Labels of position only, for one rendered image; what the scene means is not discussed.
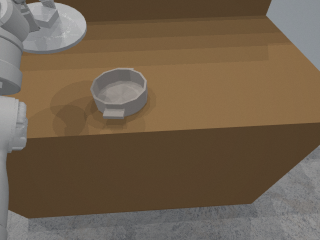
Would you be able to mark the lid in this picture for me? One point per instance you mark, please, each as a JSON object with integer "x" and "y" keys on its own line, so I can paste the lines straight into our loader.
{"x": 67, "y": 31}

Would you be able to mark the robot left upper arm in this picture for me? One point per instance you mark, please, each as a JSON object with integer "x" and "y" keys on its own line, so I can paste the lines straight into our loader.
{"x": 13, "y": 137}

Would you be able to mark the knob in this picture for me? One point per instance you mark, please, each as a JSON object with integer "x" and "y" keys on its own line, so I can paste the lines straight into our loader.
{"x": 45, "y": 16}

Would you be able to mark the pot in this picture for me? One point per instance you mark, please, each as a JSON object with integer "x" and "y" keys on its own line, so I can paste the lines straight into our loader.
{"x": 119, "y": 92}

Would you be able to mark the robot left forearm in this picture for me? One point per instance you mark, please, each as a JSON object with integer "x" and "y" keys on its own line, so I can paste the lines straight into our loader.
{"x": 14, "y": 29}

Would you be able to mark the table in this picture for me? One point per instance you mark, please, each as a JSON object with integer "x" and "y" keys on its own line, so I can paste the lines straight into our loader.
{"x": 232, "y": 106}

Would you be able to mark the left robot hand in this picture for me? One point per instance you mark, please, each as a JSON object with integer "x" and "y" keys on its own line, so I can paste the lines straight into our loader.
{"x": 25, "y": 11}

